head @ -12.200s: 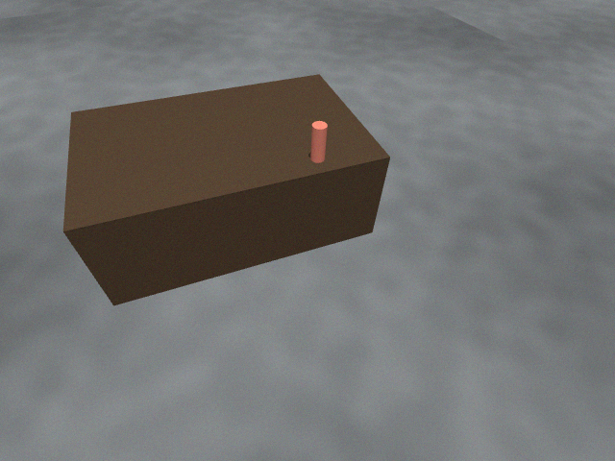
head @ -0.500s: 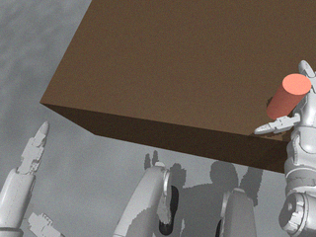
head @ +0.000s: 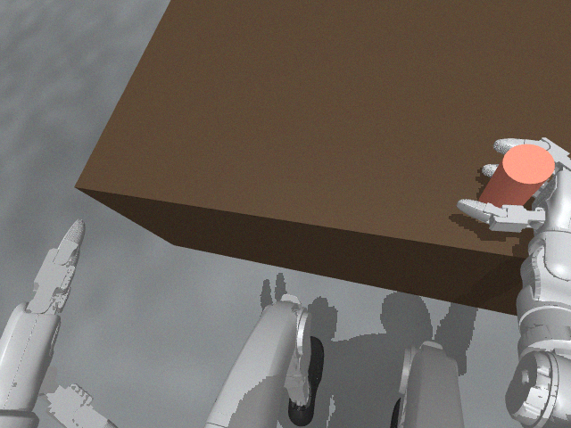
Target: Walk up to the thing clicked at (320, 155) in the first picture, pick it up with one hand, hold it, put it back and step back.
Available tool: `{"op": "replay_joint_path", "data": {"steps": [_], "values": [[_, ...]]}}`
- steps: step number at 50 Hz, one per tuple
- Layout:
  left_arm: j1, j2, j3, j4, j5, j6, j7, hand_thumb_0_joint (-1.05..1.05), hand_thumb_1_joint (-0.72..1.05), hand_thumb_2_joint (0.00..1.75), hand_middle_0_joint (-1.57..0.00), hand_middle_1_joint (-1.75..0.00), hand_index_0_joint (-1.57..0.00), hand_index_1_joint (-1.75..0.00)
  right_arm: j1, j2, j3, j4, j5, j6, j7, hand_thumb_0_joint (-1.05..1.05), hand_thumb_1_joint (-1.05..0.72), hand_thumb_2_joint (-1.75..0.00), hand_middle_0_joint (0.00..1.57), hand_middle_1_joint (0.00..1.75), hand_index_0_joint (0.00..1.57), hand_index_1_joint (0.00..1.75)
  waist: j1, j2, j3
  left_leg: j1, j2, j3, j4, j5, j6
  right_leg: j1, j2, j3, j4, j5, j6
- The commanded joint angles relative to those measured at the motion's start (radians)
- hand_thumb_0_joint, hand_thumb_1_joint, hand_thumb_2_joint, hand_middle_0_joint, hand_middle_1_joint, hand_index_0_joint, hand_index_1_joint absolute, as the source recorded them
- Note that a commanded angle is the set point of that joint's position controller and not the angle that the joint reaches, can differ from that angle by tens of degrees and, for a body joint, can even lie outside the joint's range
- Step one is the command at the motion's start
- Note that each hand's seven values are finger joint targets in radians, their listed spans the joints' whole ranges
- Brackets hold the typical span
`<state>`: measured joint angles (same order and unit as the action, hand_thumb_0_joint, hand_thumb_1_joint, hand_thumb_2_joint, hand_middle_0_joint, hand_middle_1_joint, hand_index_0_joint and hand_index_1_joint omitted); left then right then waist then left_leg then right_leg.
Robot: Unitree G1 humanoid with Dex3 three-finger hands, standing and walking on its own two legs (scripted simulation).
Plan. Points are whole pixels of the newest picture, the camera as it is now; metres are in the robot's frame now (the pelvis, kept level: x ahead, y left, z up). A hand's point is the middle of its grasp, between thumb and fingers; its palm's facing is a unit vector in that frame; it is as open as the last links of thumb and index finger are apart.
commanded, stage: close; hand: right
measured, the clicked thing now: (510, 187) +0.49 -0.18 -0.06
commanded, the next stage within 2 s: settle in 0.04 s
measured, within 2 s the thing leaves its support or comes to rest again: leaves its support in 0.34 s
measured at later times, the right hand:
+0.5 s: hand (521, 168) +0.50 -0.18 -0.02, palm faces +0.08 +1.00 +0.01, open 7.1 cm
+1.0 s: hand (523, 137) +0.51 -0.17 +0.03, palm faces +0.09 +1.00 +0.01, open 7.1 cm
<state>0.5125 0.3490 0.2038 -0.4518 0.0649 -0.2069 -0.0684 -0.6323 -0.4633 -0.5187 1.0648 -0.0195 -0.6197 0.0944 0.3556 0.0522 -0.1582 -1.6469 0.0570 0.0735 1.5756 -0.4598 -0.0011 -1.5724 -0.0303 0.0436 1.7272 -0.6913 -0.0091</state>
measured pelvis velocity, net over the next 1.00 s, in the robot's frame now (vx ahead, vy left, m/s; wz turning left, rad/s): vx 0.02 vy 0.01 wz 0.00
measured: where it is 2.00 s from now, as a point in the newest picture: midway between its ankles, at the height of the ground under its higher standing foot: outside the picture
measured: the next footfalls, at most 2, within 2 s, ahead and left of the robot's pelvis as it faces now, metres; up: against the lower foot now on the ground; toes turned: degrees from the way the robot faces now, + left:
none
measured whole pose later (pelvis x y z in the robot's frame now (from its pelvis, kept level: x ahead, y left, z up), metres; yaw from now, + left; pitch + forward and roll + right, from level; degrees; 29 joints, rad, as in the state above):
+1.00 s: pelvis +0.02 +0.01 +0.05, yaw +0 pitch +28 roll +3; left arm 0.50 0.30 0.12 -0.32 0.08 -0.17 -0.04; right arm -0.69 -0.45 -0.48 1.08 0.00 -0.54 0.11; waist 0.31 0.03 -0.15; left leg -1.44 0.04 0.08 1.39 -0.44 0.01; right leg -1.37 -0.04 0.04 1.52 -0.65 0.00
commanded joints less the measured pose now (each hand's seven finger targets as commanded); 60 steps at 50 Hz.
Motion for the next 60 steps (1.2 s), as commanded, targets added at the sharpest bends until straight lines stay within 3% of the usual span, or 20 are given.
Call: {"op": "replay_joint_path", "data": {"steps": [1, 8, 11, 15, 17, 19, 23, 26, 29, 32, 34, 38, 41, 43, 46, 49, 52, 55, 58, 60], "values": [[0.081, 0.152, 0.155, -0.165, -0.017, -0.054, 0.027, 0.0, -0.56, 0.06, -0.05, -0.04, -0.04, -0.05, -0.346, -0.183, -0.004, -0.177, 0.005, -0.079, 0.01, 0.0, -0.14, -0.7, 1.1, 0.9, 1.09, 0.9, 0.0, -0.297, -0.517, 0.436, -0.053, -0.037, -0.14, 0.109, 0.036, 0.273, 0.033, 0.015, -0.279, 0.206, 0.006], [0.088, 0.138, 0.132, -0.141, -0.021, -0.059, 0.025, 0.0, -0.59, 0.07, -0.07, -0.05, -0.06, -0.07, -0.351, -0.232, -0.028, -0.138, 0.013, -0.061, 0.038, 0.0, -0.35, -0.96, 1.14, 1.13, 1.16, 1.13, -0.016, -0.32, -0.513, 0.432, -0.05, -0.042, -0.138, 0.092, 0.036, 0.258, 0.032, 0.013, -0.28, 0.189, 0.008], [0.068, 0.173, 0.143, -0.221, -0.018, -0.065, 0.029, 0.0, -0.59, 0.08, -0.07, -0.05, -0.06, -0.07, -0.374, -0.263, -0.039, -0.229, 0.011, -0.057, 0.039, 0.0, -0.42, -1.12, 1.2, 1.22, 1.21, 1.22, -0.017, -0.345, -0.635, 0.483, -0.052, -0.034, -0.135, 0.148, 0.037, 0.349, 0.029, 0.015, -0.282, 0.266, 0.013], [0.094, 0.147, 0.132, -0.121, -0.024, -0.05, 0.031, 0.0, -0.58, 0.08, -0.06, -0.05, -0.05, -0.07, -0.394, -0.209, 0.005, -0.229, 0.021, -0.032, 0.038, 0.0, -0.49, -1.22, 1.26, 1.31, 1.27, 1.31, -0.014, -0.374, -0.554, 0.444, -0.057, -0.027, -0.162, 0.125, 0.04, 0.359, 0.033, 0.018, -0.317, 0.244, 0.015], [0.043, 0.198, 0.165, -0.185, -0.026, -0.054, 0.04, 0.0, -0.58, 0.07, -0.06, -0.05, -0.05, -0.07, -0.431, -0.3, -0.034, -0.331, 0.013, -0.033, 0.021, 0.0, -0.45, -1.21, 1.27, 1.31, 1.28, 1.31, -0.025, -0.383, -0.655, 0.487, -0.056, -0.032, -0.169, 0.126, 0.037, 0.42, 0.028, 0.019, -0.323, 0.241, 0.015], [0.078, 0.151, 0.122, -0.125, -0.021, -0.044, 0.034, 0.0, -0.58, 0.07, -0.06, -0.05, -0.05, -0.07, -0.406, -0.186, 0.021, -0.271, 0.024, -0.019, 0.021, 0.0, -0.45, -1.22, 1.27, 1.32, 1.28, 1.32, -0.016, -0.346, -0.567, 0.473, -0.061, -0.022, -0.185, 0.114, 0.038, 0.393, 0.028, 0.024, -0.343, 0.23, 0.014], [0.064, 0.157, 0.109, -0.137, -0.018, -0.035, 0.041, 0.0, -0.57, 0.07, -0.06, -0.05, -0.05, -0.06, -0.418, -0.232, 0.01, -0.252, 0.01, -0.012, 0.009, 0.0, -0.42, -1.2, 1.31, 1.33, 1.32, 1.33, -0.026, -0.349, -0.554, 0.465, -0.064, -0.016, -0.2, 0.133, 0.04, 0.46, 0.023, 0.034, -0.367, 0.292, 0.021], [0.088, 0.118, 0.077, -0.06, -0.016, -0.026, 0.037, 0.0, -0.57, 0.07, -0.06, -0.05, -0.05, -0.06, -0.407, -0.17, 0.036, -0.162, 0.02, -0.004, 0.017, 0.0, -0.42, -1.2, 1.31, 1.33, 1.33, 1.33, -0.026, -0.324, -0.471, 0.45, -0.064, -0.014, -0.215, 0.126, 0.041, 0.43, 0.024, 0.033, -0.375, 0.291, 0.02], [0.029, 0.179, 0.129, -0.125, -0.01, -0.028, 0.049, 0.0, -0.57, 0.07, -0.06, -0.05, -0.05, -0.06, -0.45, -0.234, 0.006, -0.22, 0.015, -0.011, 0.008, 0.0, -0.42, -1.21, 1.31, 1.33, 1.33, 1.33, -0.034, -0.318, -0.538, 0.503, -0.065, -0.019, -0.233, 0.134, 0.041, 0.467, 0.022, 0.034, -0.398, 0.278, 0.015], [0.069, 0.12, 0.085, -0.048, -0.013, -0.022, 0.041, 0.0, -0.57, 0.07, -0.06, -0.05, -0.05, -0.06, -0.404, -0.15, 0.039, -0.13, 0.029, -0.001, 0.024, 0.0, -0.45, -1.23, 1.3, 1.34, 1.32, 1.34, -0.028, -0.271, -0.447, 0.519, -0.063, -0.027, -0.257, 0.132, 0.037, 0.4, 0.025, 0.023, -0.403, 0.261, 0.009], [0.042, 0.145, 0.098, -0.085, -0.016, -0.028, 0.047, 0.0, -0.58, 0.07, -0.06, -0.05, -0.05, -0.06, -0.432, -0.213, 0.003, -0.178, 0.029, -0.007, 0.023, 0.0, -0.45, -1.21, 1.3, 1.32, 1.31, 1.32, -0.037, -0.277, -0.51, 0.541, -0.06, -0.025, -0.251, 0.151, 0.035, 0.44, 0.023, 0.025, -0.407, 0.287, 0.011], [0.073, 0.105, 0.059, -0.056, -0.014, -0.023, 0.043, 0.0, -0.57, 0.06, -0.06, -0.05, -0.05, -0.06, -0.423, -0.154, 0.036, -0.15, 0.037, -0.006, 0.035, 0.0, -0.49, -1.22, 1.27, 1.32, 1.29, 1.32, -0.034, -0.256, -0.476, 0.577, -0.061, -0.032, -0.282, 0.134, 0.033, 0.415, 0.026, 0.018, -0.423, 0.25, 0.007], [0.048, 0.133, 0.082, -0.087, -0.007, -0.025, 0.052, 0.0, -0.57, 0.06, -0.06, -0.05, -0.05, -0.06, -0.468, -0.238, 0.002, -0.236, 0.029, -0.01, 0.022, 0.0, -0.49, -1.25, 1.28, 1.35, 1.29, 1.35, -0.061, -0.302, -0.598, 0.646, -0.061, -0.045, -0.289, 0.187, 0.032, 0.482, 0.025, 0.009, -0.421, 0.315, 0.009], [0.091, 0.103, 0.059, -0.013, -0.007, -0.019, 0.047, 0.0, -0.56, 0.06, -0.06, -0.05, -0.05, -0.06, -0.42, -0.153, 0.039, -0.155, 0.038, 0.001, 0.029, 0.0, -0.49, -1.26, 1.28, 1.35, 1.3, 1.35, -0.046, -0.277, -0.511, 0.611, -0.064, -0.039, -0.293, 0.192, 0.033, 0.455, 0.027, 0.007, -0.422, 0.324, 0.008], [0.043, 0.126, 0.07, -0.053, -0.007, -0.021, 0.055, 0.0, -0.57, 0.06, -0.06, -0.05, -0.05, -0.06, -0.452, -0.233, -0.004, -0.231, 0.03, -0.008, 0.011, 0.0, -0.51, -1.23, 1.28, 1.33, 1.3, 1.33, -0.065, -0.265, -0.589, 0.679, -0.059, -0.057, -0.309, 0.208, 0.029, 0.465, 0.025, 0.005, -0.422, 0.333, 0.006], [0.055, 0.115, 0.067, -0.007, -0.005, -0.015, 0.052, 0.0, -0.57, 0.06, -0.06, -0.05, -0.05, -0.06, -0.423, -0.143, 0.046, -0.17, 0.037, 0.0, 0.012, 0.0, -0.52, -1.24, 1.26, 1.32, 1.27, 1.33, -0.047, -0.259, -0.506, 0.645, -0.063, -0.054, -0.331, 0.163, 0.029, 0.457, 0.024, 0.006, -0.445, 0.283, 0.005], [0.031, 0.106, 0.036, -0.055, -0.003, -0.015, 0.053, 0.0, -0.57, 0.06, -0.05, -0.05, -0.04, -0.06, -0.459, -0.207, 0.02, -0.234, 0.028, -0.012, 0.002, 0.0, -0.54, -1.26, 1.29, 1.35, 1.3, 1.35, -0.076, -0.261, -0.591, 0.696, -0.064, -0.058, -0.333, 0.196, 0.028, 0.491, 0.023, 0.005, -0.448, 0.322, 0.005], [0.069, 0.086, 0.03, 0.017, -0.002, -0.009, 0.052, 0.0, -0.57, 0.06, -0.05, -0.05, -0.05, -0.06, -0.417, -0.134, 0.056, -0.162, 0.037, -0.005, 0.013, 0.0, -0.55, -1.24, 1.27, 1.33, 1.29, 1.33, -0.054, -0.255, -0.516, 0.681, -0.064, -0.056, -0.339, 0.218, 0.028, 0.477, 0.024, 0.003, -0.449, 0.342, 0.005], [0.029, 0.119, 0.054, -0.028, -0.002, -0.011, 0.056, 0.0, -0.56, 0.06, -0.05, -0.05, -0.05, -0.06, -0.45, -0.223, 0.009, -0.235, 0.031, -0.01, 0.001, 0.0, -0.54, -1.24, 1.26, 1.33, 1.27, 1.33, -0.077, -0.258, -0.576, 0.735, -0.059, -0.068, -0.354, 0.218, 0.026, 0.5, 0.021, 0.003, -0.461, 0.342, 0.004], [0.052, 0.082, 0.022, 0.023, 0.0, -0.006, 0.05, 0.0, -0.57, 0.06, -0.05, -0.05, -0.04, -0.06, -0.399, -0.119, 0.051, -0.161, 0.044, -0.001, 0.012, 0.0, -0.55, -1.27, 1.27, 1.35, 1.28, 1.35, -0.065, -0.224, -0.498, 0.718, -0.061, -0.066, -0.358, 0.211, 0.027, 0.461, 0.022, 0.0, -0.462, 0.33, 0.002]]}}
